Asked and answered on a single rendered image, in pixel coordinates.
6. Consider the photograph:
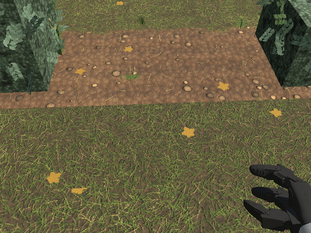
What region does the robot right forearm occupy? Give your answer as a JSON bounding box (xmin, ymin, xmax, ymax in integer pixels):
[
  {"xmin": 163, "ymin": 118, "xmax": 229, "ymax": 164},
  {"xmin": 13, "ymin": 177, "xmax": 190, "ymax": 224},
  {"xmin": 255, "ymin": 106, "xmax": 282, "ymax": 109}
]
[{"xmin": 298, "ymin": 222, "xmax": 311, "ymax": 233}]

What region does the right robot hand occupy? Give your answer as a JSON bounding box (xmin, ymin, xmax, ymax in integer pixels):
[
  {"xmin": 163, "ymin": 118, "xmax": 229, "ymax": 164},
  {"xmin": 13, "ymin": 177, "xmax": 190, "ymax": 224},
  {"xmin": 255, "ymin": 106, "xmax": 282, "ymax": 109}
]
[{"xmin": 243, "ymin": 163, "xmax": 311, "ymax": 233}]

